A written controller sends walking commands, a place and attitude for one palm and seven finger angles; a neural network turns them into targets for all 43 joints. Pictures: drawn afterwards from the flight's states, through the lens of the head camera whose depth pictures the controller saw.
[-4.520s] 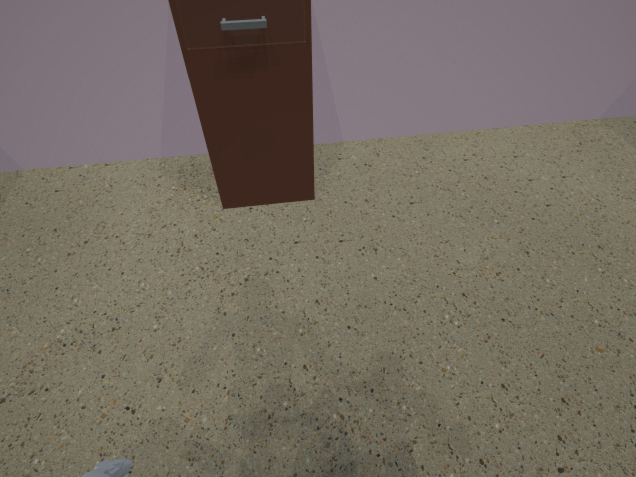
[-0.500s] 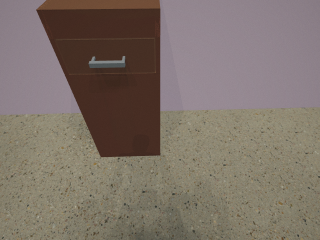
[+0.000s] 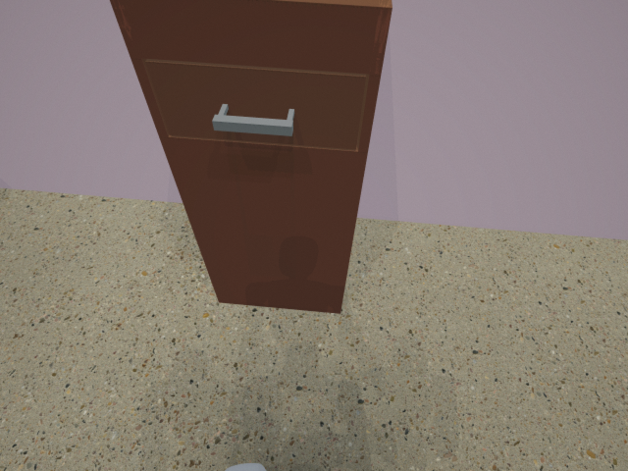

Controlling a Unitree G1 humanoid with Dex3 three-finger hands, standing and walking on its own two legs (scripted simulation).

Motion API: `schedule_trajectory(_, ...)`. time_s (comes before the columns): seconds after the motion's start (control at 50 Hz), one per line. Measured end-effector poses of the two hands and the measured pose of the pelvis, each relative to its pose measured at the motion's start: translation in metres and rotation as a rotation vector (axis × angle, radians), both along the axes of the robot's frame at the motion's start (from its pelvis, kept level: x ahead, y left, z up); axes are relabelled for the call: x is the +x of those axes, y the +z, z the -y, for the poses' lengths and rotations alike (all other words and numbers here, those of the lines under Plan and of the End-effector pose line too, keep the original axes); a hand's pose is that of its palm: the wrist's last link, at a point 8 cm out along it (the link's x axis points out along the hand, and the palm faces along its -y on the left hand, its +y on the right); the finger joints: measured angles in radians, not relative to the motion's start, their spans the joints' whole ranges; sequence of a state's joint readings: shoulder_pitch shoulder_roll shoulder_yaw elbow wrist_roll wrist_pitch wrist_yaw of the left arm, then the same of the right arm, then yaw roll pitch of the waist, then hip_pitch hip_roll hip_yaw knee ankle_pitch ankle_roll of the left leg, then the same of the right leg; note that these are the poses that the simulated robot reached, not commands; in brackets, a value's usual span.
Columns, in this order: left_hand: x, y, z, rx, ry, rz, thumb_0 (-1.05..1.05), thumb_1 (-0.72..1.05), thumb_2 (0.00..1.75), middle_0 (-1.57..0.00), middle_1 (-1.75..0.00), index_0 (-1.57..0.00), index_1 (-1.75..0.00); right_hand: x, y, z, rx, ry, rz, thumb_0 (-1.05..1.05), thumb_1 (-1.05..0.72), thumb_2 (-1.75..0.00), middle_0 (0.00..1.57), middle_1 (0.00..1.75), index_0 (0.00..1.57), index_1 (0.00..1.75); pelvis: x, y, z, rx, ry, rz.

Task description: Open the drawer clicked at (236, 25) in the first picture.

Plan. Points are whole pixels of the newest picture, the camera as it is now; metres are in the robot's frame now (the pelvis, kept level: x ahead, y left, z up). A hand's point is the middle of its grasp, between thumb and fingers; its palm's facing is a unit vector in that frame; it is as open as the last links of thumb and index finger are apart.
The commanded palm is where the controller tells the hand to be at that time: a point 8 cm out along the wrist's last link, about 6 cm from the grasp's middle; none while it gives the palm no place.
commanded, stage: take the last steps up to it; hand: left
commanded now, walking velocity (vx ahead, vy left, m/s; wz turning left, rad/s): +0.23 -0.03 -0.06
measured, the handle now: (255, 118) +0.67 +0.19 +0.05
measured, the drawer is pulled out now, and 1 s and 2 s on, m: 0.00 0.00 0.00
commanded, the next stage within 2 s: come to a stop and stand still in 0.26 s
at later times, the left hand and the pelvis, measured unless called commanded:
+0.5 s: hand (242, 385) +0.25 +0.14 -0.14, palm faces -0.05 -0.97 -0.24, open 7.4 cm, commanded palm none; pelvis +0.15 -0.03 +0.01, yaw -2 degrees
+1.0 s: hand (177, 432) +0.18 +0.23 -0.16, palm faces +0.03 -0.97 -0.23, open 7.4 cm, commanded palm none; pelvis +0.14 +0.03 +0.02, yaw -2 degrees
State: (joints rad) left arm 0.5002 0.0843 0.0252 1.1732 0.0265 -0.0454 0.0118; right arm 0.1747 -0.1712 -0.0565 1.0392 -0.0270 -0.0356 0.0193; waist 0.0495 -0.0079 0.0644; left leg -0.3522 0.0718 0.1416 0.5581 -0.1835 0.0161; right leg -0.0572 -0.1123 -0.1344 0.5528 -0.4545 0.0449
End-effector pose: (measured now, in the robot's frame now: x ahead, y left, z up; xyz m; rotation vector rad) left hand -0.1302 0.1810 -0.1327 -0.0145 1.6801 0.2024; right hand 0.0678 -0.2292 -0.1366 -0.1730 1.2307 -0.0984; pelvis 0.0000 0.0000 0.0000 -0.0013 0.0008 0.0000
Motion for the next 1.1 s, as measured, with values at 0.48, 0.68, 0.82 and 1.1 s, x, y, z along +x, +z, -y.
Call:
schedule_trajectory(0.48, 0.375, 0.021, -0.013, 0.146, -0.274, 0.530, 0.00, 0.91, 0.90, -0.20, -0.30, -0.20, -0.29, 0.034, -0.019, 0.015, 0.067, -0.172, -0.237, 0.00, -0.92, -0.90, 0.20, 0.29, 0.20, 0.30, 0.143, 0.005, 0.030, 0.021, -0.035, 0.026)
schedule_trajectory(0.68, 0.371, 0.019, -0.023, 0.152, -0.216, 0.444, -0.01, 0.92, 0.90, -0.21, -0.30, -0.21, -0.30, 0.111, -0.003, 0.023, 0.021, -0.123, -0.143, 0.00, -0.91, -0.90, 0.20, 0.29, 0.20, 0.30, 0.154, 0.015, 0.024, 0.026, -0.028, 0.014)
schedule_trajectory(0.82, 0.346, 0.001, -0.064, 0.144, -0.187, 0.394, 0.00, 0.91, 0.90, -0.21, -0.30, -0.20, -0.30, 0.149, 0.009, 0.011, -0.049, -0.079, -0.017, 0.00, -0.91, -0.90, 0.19, 0.29, 0.20, 0.30, 0.150, 0.007, -0.003, -0.005, -0.024, 0.014)
schedule_trajectory(1.1, 0.282, 0.006, -0.091, 0.122, -0.181, 0.254, 0.00, 0.91, 0.90, -0.20, -0.30, -0.20, -0.29, 0.129, 0.020, -0.032, -0.025, -0.074, 0.002, 0.00, -0.92, -0.90, 0.20, 0.29, 0.20, 0.30, 0.137, 0.018, -0.029, 0.011, -0.051, 0.004)
